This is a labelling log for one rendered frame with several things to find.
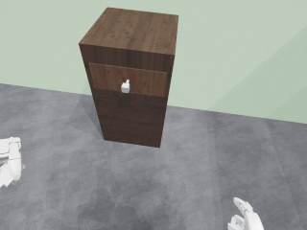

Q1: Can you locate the cabinet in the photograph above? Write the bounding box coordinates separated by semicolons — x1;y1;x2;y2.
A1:
79;7;179;148

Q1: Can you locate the robot right hand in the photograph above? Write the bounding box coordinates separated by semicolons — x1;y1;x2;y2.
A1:
227;197;264;230

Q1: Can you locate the handle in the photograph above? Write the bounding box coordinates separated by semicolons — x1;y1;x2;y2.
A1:
121;80;130;94

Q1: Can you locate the drawer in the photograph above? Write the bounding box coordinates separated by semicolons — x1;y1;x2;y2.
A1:
88;62;167;97

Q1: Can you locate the robot left hand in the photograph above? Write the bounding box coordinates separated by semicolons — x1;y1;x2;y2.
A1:
0;137;26;189

